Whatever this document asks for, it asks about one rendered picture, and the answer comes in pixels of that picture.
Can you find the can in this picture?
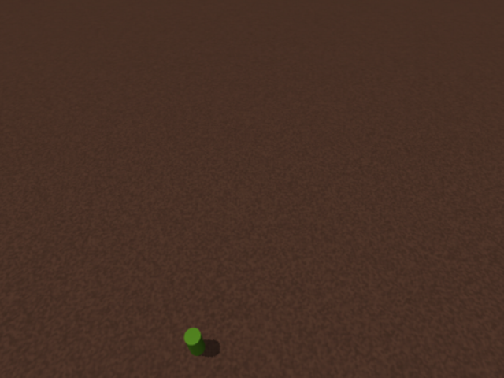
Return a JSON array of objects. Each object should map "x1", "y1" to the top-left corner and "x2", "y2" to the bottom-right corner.
[{"x1": 184, "y1": 328, "x2": 206, "y2": 356}]

